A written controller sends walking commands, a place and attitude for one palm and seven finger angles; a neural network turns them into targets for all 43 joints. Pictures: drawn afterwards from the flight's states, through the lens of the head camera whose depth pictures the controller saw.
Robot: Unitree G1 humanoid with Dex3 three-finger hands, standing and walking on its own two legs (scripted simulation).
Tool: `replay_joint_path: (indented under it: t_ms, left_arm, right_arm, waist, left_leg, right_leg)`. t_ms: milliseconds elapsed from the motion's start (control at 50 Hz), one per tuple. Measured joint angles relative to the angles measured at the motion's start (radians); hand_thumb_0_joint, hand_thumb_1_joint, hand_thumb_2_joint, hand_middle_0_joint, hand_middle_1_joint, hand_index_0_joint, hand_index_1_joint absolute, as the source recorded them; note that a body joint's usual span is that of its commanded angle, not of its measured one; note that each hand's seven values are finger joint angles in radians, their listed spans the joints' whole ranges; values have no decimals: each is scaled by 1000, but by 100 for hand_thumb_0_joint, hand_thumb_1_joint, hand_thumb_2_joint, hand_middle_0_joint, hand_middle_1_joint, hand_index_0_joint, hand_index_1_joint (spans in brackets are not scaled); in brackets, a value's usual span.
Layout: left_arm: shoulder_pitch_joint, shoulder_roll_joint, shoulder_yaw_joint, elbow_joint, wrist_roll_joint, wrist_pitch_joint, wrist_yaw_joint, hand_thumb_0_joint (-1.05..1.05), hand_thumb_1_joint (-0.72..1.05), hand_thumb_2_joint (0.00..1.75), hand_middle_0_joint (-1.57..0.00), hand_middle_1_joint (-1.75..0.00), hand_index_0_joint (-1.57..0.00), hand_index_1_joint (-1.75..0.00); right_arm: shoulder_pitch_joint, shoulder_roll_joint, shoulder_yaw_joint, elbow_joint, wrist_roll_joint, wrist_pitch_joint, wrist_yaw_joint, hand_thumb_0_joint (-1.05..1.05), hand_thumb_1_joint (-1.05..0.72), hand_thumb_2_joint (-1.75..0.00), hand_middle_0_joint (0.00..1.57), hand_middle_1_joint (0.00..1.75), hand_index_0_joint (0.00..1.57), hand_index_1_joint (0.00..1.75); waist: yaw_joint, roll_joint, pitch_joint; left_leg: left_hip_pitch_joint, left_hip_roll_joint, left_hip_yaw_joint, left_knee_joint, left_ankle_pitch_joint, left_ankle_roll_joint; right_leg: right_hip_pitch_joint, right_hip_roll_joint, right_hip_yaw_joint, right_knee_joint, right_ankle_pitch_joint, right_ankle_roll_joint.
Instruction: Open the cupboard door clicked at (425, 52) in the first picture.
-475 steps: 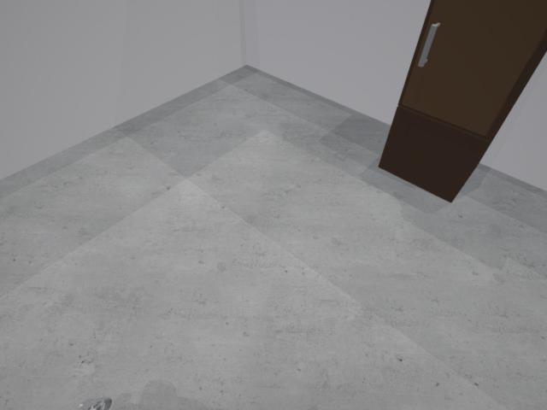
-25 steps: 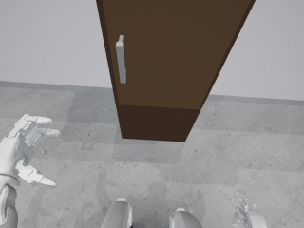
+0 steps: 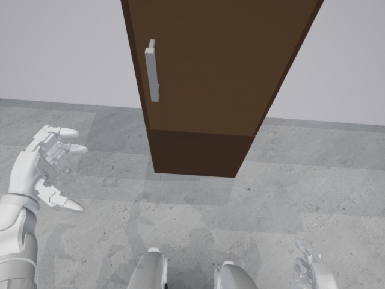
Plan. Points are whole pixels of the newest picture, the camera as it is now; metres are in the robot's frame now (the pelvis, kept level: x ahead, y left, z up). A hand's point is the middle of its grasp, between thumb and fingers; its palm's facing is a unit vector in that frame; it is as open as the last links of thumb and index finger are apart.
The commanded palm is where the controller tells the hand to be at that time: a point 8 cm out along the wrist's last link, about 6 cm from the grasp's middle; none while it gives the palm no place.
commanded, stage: move the hooked fingers beside the handle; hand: left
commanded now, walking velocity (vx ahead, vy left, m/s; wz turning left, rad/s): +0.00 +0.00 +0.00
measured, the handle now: (153, 72) +0.61 +0.13 +0.04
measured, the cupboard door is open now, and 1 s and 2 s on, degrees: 0 0 0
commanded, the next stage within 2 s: none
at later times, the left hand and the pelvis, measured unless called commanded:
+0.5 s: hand (94, 133) +0.41 +0.23 +0.04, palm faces -0.03 -1.00 -0.03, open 14.0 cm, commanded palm +0.40 +0.28 +0.05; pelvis +0.00 +0.01 +0.00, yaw -1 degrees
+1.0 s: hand (112, 107) +0.49 +0.21 +0.04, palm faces -0.03 -1.00 -0.01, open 14.0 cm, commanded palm +0.48 +0.25 +0.04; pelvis +0.00 +0.01 -0.01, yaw -2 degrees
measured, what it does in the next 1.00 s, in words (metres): stands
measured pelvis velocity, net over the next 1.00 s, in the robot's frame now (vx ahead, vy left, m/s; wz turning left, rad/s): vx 0.00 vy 0.01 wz -0.04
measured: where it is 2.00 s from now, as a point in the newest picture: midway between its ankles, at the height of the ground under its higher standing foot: outside the picture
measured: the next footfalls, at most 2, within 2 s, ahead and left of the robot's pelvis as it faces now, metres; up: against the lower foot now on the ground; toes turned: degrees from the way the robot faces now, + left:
none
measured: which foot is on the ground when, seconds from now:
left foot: down 0.00-1.00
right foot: down 0.00-1.00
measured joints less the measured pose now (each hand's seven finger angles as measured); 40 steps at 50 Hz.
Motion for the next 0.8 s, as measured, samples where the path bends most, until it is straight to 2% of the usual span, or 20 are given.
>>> replay_joint_path:
  t_ms: [240, 540, 800]
  left_arm:
    - [-148, 8, -12, 122, 54, 7, 78, -1, -50, 30, -30, -120, -30, -120]
    - [-332, 21, -9, 301, 110, -40, 123, -1, -50, 30, -30, -120, -30, -120]
    - [-505, 69, 16, 479, 158, -65, 151, -1, -50, 30, -30, -120, -30, -120]
  right_arm:
    - [42, 5, -4, 11, -5, 50, 15, 1, -90, -90, 20, 30, 20, 30]
    - [70, 8, -11, 54, -12, 114, 27, 1, -90, -90, 20, 30, 20, 30]
    - [73, 14, -4, 56, -21, 173, 40, 0, -90, -90, 20, 30, 20, 30]
  waist:
    - [-33, 1, -1]
    - [-59, -3, -1]
    - [-87, -4, -4]
  left_leg:
    - [-7, 2, 20, -25, 9, 6]
    - [-42, 5, 30, -15, 4, 12]
    - [-93, 12, 29, 16, -4, 14]
  right_leg:
    - [-18, 1, 20, -19, 14, 7]
    - [-56, 2, 31, -10, 14, 13]
    - [-107, 9, 32, 16, 9, 14]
